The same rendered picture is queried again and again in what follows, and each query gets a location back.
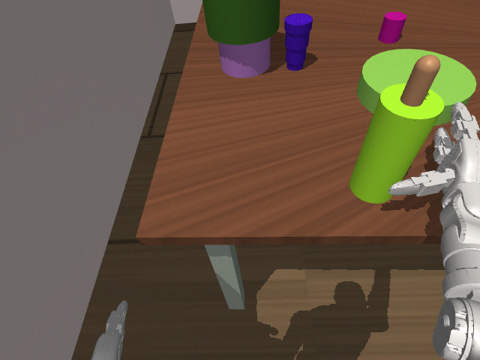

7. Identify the right robot arm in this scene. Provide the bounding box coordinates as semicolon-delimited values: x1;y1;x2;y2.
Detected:
432;182;480;360

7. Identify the right robot hand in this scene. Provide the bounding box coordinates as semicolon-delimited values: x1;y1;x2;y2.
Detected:
388;102;480;197

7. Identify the table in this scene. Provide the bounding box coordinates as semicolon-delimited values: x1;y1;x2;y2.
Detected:
136;0;480;310

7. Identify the left robot hand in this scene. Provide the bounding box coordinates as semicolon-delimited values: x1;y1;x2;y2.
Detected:
91;301;128;360

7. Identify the potted plant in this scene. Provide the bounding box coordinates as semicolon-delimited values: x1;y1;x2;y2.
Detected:
202;0;280;78

